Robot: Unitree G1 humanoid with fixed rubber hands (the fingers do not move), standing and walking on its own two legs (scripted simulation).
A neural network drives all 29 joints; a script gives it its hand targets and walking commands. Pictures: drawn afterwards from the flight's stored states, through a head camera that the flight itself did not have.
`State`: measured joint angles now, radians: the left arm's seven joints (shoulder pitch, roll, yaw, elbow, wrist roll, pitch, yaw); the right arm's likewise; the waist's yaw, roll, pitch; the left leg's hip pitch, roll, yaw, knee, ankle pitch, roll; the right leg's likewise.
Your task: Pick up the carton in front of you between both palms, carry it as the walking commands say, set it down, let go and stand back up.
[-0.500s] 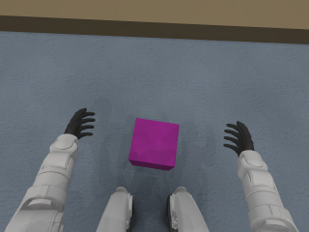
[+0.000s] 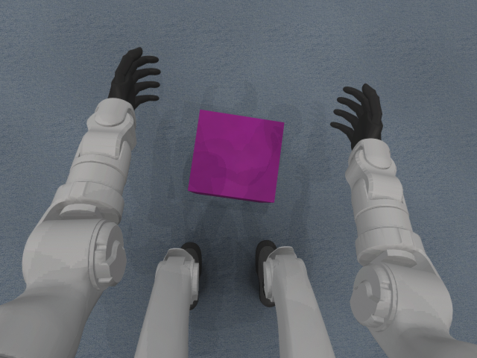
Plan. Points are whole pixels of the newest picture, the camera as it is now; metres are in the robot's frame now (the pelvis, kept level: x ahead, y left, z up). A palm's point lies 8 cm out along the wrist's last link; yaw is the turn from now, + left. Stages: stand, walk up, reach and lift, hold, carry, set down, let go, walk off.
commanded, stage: reach and lift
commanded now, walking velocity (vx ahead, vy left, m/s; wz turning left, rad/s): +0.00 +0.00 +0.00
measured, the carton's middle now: (234, 162) +0.46 -0.02 -0.49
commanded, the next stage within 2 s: none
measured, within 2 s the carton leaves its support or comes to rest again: leaves its support in 1.50 s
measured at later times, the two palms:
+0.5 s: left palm (158, 143) +0.49 +0.17 -0.35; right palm (317, 164) +0.44 -0.21 -0.35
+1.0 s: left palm (168, 145) +0.50 +0.16 -0.42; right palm (303, 160) +0.46 -0.20 -0.42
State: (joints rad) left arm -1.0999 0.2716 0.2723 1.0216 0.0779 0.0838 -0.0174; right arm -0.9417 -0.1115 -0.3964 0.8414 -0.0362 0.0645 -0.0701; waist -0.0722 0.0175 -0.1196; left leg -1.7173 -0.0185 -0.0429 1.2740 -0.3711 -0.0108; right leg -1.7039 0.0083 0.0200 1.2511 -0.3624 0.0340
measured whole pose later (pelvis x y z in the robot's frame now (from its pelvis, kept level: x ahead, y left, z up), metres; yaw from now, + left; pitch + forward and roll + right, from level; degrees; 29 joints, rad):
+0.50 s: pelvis -0.04 +0.00 -0.19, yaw -1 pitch +44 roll -2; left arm -1.21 0.37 0.07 1.02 -0.15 0.06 0.07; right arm -1.09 -0.23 -0.20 0.90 0.19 0.04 -0.13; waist -0.05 0.00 0.10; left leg -2.25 -0.04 -0.06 2.00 -0.53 -0.03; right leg -2.24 0.05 0.03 1.98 -0.51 0.06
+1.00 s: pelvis -0.03 +0.00 -0.24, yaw -2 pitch +40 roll -2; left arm -1.35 0.39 -0.02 1.15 -0.21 0.00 0.08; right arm -1.27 -0.26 -0.12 1.10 0.27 -0.03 -0.15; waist -0.05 -0.03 0.26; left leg -2.31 -0.02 -0.05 2.19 -0.57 -0.03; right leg -2.30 0.05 0.02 2.15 -0.54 0.06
